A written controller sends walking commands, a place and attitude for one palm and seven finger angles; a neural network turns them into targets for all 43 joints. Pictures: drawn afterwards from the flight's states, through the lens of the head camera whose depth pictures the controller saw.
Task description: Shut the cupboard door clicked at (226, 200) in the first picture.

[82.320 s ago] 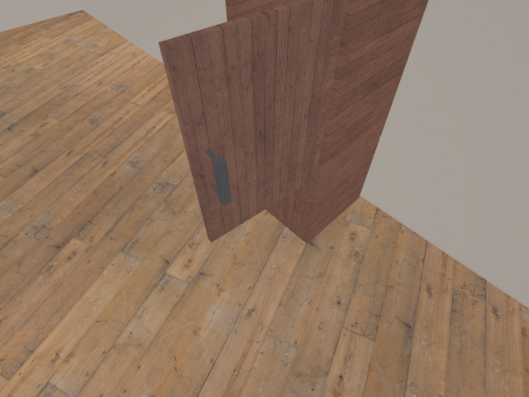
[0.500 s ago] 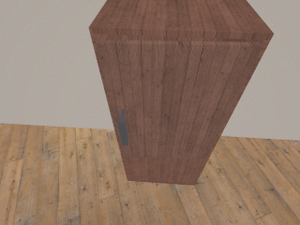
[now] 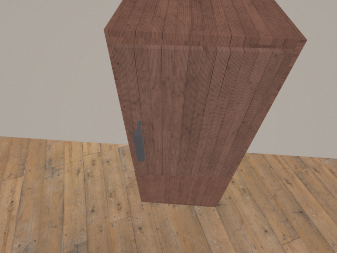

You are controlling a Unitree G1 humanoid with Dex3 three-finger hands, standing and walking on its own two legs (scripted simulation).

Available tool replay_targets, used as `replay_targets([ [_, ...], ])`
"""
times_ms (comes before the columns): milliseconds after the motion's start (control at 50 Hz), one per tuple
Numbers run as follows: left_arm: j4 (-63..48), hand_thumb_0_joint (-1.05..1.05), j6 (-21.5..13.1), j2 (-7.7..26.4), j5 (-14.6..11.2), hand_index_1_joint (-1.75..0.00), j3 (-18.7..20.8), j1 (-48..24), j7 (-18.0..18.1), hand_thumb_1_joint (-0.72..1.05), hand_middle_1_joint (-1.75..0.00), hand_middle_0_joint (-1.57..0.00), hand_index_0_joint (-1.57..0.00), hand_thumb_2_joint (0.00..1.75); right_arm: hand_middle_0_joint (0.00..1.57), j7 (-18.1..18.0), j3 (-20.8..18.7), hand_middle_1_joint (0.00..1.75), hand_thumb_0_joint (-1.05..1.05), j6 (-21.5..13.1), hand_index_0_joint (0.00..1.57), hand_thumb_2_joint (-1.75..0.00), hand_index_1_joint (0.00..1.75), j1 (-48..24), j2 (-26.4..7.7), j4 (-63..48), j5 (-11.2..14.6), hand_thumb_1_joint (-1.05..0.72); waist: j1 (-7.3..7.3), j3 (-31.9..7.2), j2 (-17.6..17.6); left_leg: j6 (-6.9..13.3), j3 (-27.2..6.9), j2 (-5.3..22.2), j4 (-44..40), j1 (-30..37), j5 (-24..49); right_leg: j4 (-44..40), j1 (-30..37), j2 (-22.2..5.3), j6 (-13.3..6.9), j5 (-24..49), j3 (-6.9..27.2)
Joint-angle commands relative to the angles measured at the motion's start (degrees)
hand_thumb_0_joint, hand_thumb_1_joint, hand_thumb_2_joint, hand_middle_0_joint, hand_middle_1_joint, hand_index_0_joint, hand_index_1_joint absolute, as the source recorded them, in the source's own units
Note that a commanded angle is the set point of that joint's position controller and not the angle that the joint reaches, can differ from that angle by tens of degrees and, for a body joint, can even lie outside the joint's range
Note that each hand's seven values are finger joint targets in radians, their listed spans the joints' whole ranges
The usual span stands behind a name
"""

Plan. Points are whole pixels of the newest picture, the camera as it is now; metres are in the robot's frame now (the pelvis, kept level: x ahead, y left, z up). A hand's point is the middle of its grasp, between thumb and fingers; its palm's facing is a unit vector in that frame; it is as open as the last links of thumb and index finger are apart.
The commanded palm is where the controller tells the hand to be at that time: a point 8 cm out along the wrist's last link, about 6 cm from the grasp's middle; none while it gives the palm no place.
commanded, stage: shuffle to correct the standing spot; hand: left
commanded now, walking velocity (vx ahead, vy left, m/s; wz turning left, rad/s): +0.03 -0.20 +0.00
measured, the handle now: (140, 141) +0.45 +0.12 -0.06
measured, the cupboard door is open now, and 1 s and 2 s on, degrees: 3 3 3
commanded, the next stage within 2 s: come to a stop and stand still in 0.32 s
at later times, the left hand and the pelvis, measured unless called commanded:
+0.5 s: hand out of the picture -0.02 +0.09 -0.19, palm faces +0.06 -0.99 -0.13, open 7.4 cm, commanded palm none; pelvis +0.02 -0.06 -0.01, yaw +1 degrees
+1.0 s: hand out of the picture -0.01 +0.12 -0.18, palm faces +0.04 -0.98 -0.21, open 7.4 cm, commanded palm none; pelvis +0.01 -0.05 -0.01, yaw -1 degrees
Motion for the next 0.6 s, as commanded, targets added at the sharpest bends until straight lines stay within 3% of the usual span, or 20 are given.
replay_targets([
  [0,-1.5,0.00,0.5,5.1,0.1,-0.30,1.3,4.3,-0.2,0.90,-0.30,-0.20,-0.20,0.90,0.20,-1.0,-1.7,0.30,0.00,-0.7,0.20,-0.90,0.30,2.6,-7.1,-1.6,-0.1,-0.90,-0.04,2.0,1.8,2.1,-9.5,9.7,-6.6,3.0,5.0,-2.1,-8.2,-2.1,-1.8,3.6,0.7],
  [40,-2.0,0.00,1.1,4.6,0.5,-0.30,1.8,4.5,-0.6,0.90,-0.30,-0.20,-0.20,0.90,0.20,-1.5,-2.6,0.30,0.00,-0.3,0.20,-0.90,0.30,3.3,-8.7,-1.9,-0.3,-0.90,-0.41,2.2,4.7,3.9,-13.4,13.0,-8.7,3.4,2.4,2.0,-11.3,-0.5,-1.7,0.1,-1.2],
  [80,-3.0,0.00,1.4,4.1,0.8,-0.30,2.3,4.7,-0.9,0.90,-0.30,-0.20,-0.20,0.90,0.20,-2.0,-3.5,0.30,0.00,-0.1,0.20,-0.90,0.30,4.3,-10.1,-2.3,-0.5,-0.90,-0.62,0.7,6.9,6.5,-16.8,16.8,-8.4,5.3,7.1,7.0,-14.4,0.3,-1.6,-2.8,-2.6],
  [120,-3.9,0.00,1.9,3.6,0.9,-0.30,2.8,4.2,-1.3,0.90,-0.30,-0.20,-0.20,0.90,0.20,-2.2,-4.1,0.30,0.00,0.2,0.20,-0.90,0.30,4.8,-10.5,-3.0,-0.7,-0.90,-0.94,-0.2,8.3,8.6,-17.9,19.8,-8.6,3.3,7.6,12.1,-15.2,-0.3,-1.8,-7.6,-3.3],
  [140,-4.2,0.00,2.1,3.1,0.9,-0.30,3.0,4.5,-1.5,0.90,-0.30,-0.20,-0.20,0.90,0.20,-2.2,-4.2,0.30,0.00,0.3,0.20,-0.90,0.30,4.0,-10.6,-3.4,-0.8,-0.90,-0.53,0.1,8.3,8.7,-16.9,19.9,-8.2,0.4,6.5,12.0,-13.7,-0.6,-2.0,-7.4,-3.3],
  [180,-3.9,0.00,1.9,2.6,1.0,-0.30,3.2,7.4,-1.9,0.90,-0.30,-0.20,-0.20,0.90,0.20,-2.1,-4.1,0.30,0.00,0.4,0.20,-0.90,0.30,1.7,-9.8,-4.3,-0.8,-0.90,1.56,-0.6,4.8,5.9,-11.8,16.4,-3.5,-6.9,4.0,2.0,-5.3,-0.7,-2.3,-0.2,-3.0],
  [200,-3.6,0.00,1.7,3.6,1.1,-0.30,3.5,9.0,-1.8,0.90,-0.30,-0.20,-0.20,0.90,0.20,-1.9,-3.7,0.30,0.00,0.5,0.20,-0.90,0.30,0.8,-8.0,-4.9,-0.6,-0.90,2.26,0.1,-0.1,3.2,-6.9,11.7,1.0,-12.1,-2.2,-4.3,-1.9,-3.4,-2.9,-0.1,0.8],
  [220,-3.5,0.00,1.5,6.1,1.2,-0.30,3.8,9.9,-1.4,0.90,-0.30,-0.20,-0.20,0.90,0.20,-1.6,-3.0,0.30,0.00,0.5,0.20,-0.90,0.30,0.2,-4.7,-5.9,-0.4,-0.90,2.27,1.4,-9.3,0.4,0.0,4.7,8.6,-17.3,-10.6,-10.1,-0.6,-9.2,-5.6,-2.6,8.8],
  [240,-3.6,0.00,1.1,7.2,1.2,-0.30,4.1,10.6,-1.0,0.90,-0.30,-0.20,-0.20,0.90,0.20,-1.4,-2.6,0.30,0.00,0.9,0.20,-0.90,0.30,-2.1,-3.0,-6.9,-0.4,-0.90,3.41,3.2,-15.7,-0.2,1.4,2.0,18.6,-18.1,-16.6,-15.3,-4.5,-14.1,-8.8,-1.0,14.5],
  [260,-3.4,0.00,1.1,5.8,1.1,-0.30,3.5,10.5,-0.7,0.90,-0.30,-0.20,-0.20,0.90,0.20,-1.6,-2.8,0.30,0.00,1.4,0.20,-0.90,0.30,-2.9,-2.8,-7.2,-0.4,-0.90,3.16,4.3,-12.6,0.1,-1.2,2.9,24.6,-17.8,-18.4,-16.2,-6.5,-15.9,-11.4,3.7,14.6],
  [300,-3.7,0.00,0.7,4.4,1.1,-0.30,3.3,7.8,-0.3,0.90,-0.30,-0.20,-0.20,0.90,0.20,-1.2,-2.8,0.30,0.00,1.1,0.20,-0.90,0.30,-1.0,-1.7,-5.8,-0.4,-0.90,1.12,3.5,-5.3,-0.1,-1.2,3.3,31.0,-18.7,-15.1,-11.6,-3.3,-13.5,-14.1,19.4,8.3],
  [360,-3.6,0.00,0.4,4.3,1.5,-0.30,3.4,8.5,0.1,0.90,-0.30,-0.20,-0.20,0.90,0.20,-1.1,-2.7,0.30,0.00,0.6,0.20,-0.90,0.30,-0.2,-0.2,-5.6,-0.3,-0.90,1.28,0.9,-4.9,-0.8,1.2,3.1,25.1,-16.4,-15.3,-7.3,1.0,-11.8,-14.6,34.9,3.8],
  [420,-3.7,0.00,1.0,4.4,1.2,-0.30,3.4,8.0,-0.2,0.90,-0.30,-0.20,-0.20,0.90,0.20,-1.6,-2.2,0.30,0.00,0.4,0.20,-0.90,0.30,1.7,0.0,-5.2,-0.3,-0.90,0.57,-0.8,-4.5,-0.7,2.5,2.8,11.6,-8.7,-8.4,-4.4,-0.4,-9.2,-12.1,33.8,2.1],
  [460,-3.3,0.00,0.5,2.7,0.4,-0.30,2.8,7.9,-0.2,0.90,-0.30,-0.20,-0.20,0.90,0.20,-1.7,-1.8,0.30,0.00,-0.5,0.20,-0.90,0.30,5.4,0.4,-2.9,-0.2,-0.90,-0.97,-2.3,-0.9,-0.3,0.6,4.3,-2.3,2.6,5.2,1.1,-3.2,-6.9,-7.5,31.9,0.5],
  [480,-3.1,0.00,0.1,1.1,0.2,-0.30,2.7,9.3,-0.3,0.90,-0.30,-0.20,-0.20,0.90,0.20,-2.1,-2.3,0.30,0.00,-1.1,0.20,-0.90,0.30,7.0,-2.7,-2.2,-0.3,-0.90,-0.88,-4.6,5.5,2.6,-7.6,11.4,-3.4,9.5,21.0,5.4,-7.9,-4.1,-3.9,25.2,-1.2],
  [500,-3.3,0.00,0.0,-0.5,0.0,-0.30,2.5,9.9,0.0,0.90,-0.30,-0.20,-0.20,0.90,0.20,-2.4,-2.3,0.30,0.00,-0.9,0.20,-0.90,0.30,6.7,-5.1,-2.4,-0.1,-0.90,0.27,-5.0,10.5,7.3,-13.2,18.8,-3.0,9.5,32.5,6.5,-9.7,-2.5,-1.0,8.2,-3.4],
  [520,-2.8,0.00,0.2,-0.1,0.1,-0.30,2.2,8.4,0.3,0.90,-0.30,-0.20,-0.20,0.90,0.20,-2.8,-1.9,0.30,0.00,-0.7,0.20,-0.90,0.30,4.9,-4.8,-2.3,0.1,-0.90,0.28,-3.9,13.5,9.6,-15.4,20.3,-4.2,9.2,39.3,7.6,-10.5,-1.6,0.0,-3.9,-3.8],
  [540,-2.2,0.00,0.4,0.2,0.0,-0.30,2.2,6.9,0.4,0.90,-0.30,-0.20,-0.20,0.90,0.20,-3.0,-1.6,0.30,0.00,-0.6,0.20,-0.90,0.30,3.2,-4.3,-2.2,0.1,-0.90,0.54,-1.4,14.0,9.9,-15.0,19.8,-5.1,6.8,40.7,7.2,-9.8,-2.2,-0.2,-6.4,-3.2],
  [560,-1.6,0.00,0.4,0.3,0.0,-0.30,2.0,6.4,0.4,0.90,-0.30,-0.20,-0.20,0.90,0.20,-3.0,-1.3,0.30,0.00,-0.8,0.20,-0.90,0.30,1.2,-3.4,-2.3,0.2,-0.90,1.26,1.7,13.0,8.9,-12.3,17.8,-4.9,4.2,41.2,4.2,-8.0,-3.0,-0.5,-3.5,-2.6],
  [580,-0.7,0.00,0.2,0.3,-0.1,-0.30,1.9,7.6,0.3,0.90,-0.30,-0.20,-0.20,0.90,0.20,-2.9,-1.3,0.30,0.00,-0.9,0.20,-0.90,0.30,-0.1,-3.3,-2.8,0.3,-0.90,1.96,0.8,8.6,7.0,-10.0,15.2,-3.1,4.3,39.3,-1.0,-5.2,-3.5,-0.6,4.5,-2.5],
])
